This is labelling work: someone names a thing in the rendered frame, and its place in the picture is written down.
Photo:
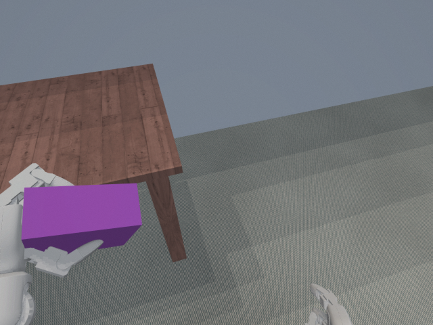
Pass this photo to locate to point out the sponge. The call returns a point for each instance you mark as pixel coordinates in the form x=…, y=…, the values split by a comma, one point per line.
x=67, y=217

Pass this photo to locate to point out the robot left hand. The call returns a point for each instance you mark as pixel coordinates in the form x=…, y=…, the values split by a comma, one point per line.
x=13, y=254

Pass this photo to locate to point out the left robot forearm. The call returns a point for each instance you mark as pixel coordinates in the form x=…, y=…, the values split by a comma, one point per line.
x=17, y=306

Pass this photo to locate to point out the robot right hand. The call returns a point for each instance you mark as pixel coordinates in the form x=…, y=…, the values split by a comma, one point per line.
x=335, y=314

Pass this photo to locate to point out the table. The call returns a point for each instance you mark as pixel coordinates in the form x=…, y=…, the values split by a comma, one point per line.
x=95, y=128

